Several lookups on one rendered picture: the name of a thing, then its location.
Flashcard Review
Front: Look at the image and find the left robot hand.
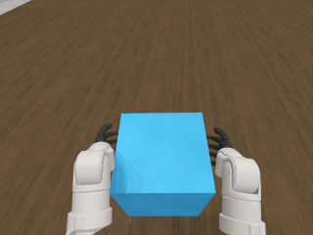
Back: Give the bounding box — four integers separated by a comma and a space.
95, 122, 118, 151

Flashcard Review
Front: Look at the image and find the robot right forearm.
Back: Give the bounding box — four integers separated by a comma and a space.
214, 147, 266, 235

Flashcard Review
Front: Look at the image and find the carton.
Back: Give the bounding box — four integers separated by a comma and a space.
110, 113, 216, 216

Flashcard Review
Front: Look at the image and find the robot left forearm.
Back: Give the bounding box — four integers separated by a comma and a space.
66, 141, 115, 235

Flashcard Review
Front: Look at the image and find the right robot hand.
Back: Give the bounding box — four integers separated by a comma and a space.
206, 127, 233, 166

